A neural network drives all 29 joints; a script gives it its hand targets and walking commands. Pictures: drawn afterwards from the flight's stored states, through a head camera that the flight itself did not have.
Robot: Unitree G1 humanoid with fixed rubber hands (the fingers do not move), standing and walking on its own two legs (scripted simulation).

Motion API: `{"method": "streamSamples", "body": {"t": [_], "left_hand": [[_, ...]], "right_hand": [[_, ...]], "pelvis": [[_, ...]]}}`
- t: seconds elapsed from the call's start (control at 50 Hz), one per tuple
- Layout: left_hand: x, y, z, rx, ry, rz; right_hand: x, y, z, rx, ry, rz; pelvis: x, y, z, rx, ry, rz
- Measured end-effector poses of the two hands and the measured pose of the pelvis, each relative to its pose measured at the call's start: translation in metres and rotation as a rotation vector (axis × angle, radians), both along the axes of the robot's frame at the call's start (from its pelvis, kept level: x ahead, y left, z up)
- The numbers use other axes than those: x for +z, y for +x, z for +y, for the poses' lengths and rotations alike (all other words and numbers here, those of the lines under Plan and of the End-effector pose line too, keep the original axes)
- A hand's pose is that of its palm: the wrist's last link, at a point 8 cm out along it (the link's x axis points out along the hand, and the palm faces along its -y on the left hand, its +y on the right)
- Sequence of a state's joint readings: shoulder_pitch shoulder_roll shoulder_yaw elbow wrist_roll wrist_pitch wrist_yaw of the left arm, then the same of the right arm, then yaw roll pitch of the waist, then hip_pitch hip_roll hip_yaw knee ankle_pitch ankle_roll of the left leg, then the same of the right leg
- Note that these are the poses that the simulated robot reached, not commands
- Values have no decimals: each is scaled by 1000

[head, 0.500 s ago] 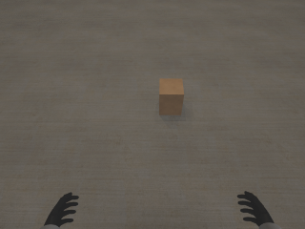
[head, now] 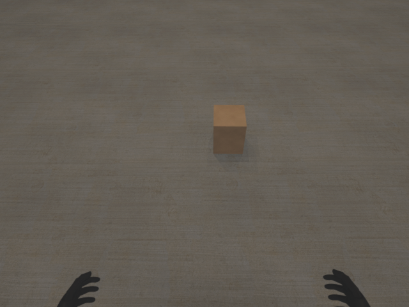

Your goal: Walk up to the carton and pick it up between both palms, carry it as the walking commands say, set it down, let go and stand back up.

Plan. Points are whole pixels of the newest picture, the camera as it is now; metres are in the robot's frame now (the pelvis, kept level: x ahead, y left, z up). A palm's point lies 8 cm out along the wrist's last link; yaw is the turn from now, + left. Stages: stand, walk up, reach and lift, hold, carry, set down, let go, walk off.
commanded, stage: stand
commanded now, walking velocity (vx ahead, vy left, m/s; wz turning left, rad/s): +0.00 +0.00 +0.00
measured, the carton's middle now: (228, 129) +1.26 -0.14 -0.64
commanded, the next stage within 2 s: walk up in 0.72 s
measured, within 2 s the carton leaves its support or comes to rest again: neither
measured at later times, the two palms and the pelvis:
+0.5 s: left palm out of the picture +0.12 +0.29 -0.08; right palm out of the picture +0.12 -0.29 -0.09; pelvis +0.00 +0.00 +0.01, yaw +0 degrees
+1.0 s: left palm out of the picture +0.09 +0.29 -0.09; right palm out of the picture +0.09 -0.30 -0.10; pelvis +0.00 +0.00 +0.01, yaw +0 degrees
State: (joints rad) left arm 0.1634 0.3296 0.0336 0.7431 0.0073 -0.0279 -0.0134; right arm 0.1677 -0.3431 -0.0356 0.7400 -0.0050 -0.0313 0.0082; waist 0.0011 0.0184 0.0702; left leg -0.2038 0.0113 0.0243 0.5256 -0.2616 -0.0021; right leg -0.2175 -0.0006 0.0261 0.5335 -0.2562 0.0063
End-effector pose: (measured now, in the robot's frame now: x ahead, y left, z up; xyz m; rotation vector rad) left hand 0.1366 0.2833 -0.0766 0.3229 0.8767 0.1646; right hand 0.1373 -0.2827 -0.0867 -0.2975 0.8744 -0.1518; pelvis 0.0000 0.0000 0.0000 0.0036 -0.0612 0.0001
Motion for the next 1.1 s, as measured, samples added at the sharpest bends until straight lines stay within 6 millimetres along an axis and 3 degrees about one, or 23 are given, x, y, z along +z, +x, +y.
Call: {"method": "streamSamples", "body": {"t": [0.36, 0.98, 1.1], "left_hand": [[-5, -6, 6, 21, 9, 72], [-15, -44, 10, 79, 5, 208], [-14, -35, -19, 44, -44, 247]], "right_hand": [[-2, -5, -6, -21, -13, 64], [-14, -47, -15, -86, -19, 203], [-24, -64, -21, -137, 39, 263]], "pelvis": [[5, 5, 1, -2, -1, -3], [11, -1, -1, 0, -5, 2], [14, 7, -14, -24, -9, 55]]}}
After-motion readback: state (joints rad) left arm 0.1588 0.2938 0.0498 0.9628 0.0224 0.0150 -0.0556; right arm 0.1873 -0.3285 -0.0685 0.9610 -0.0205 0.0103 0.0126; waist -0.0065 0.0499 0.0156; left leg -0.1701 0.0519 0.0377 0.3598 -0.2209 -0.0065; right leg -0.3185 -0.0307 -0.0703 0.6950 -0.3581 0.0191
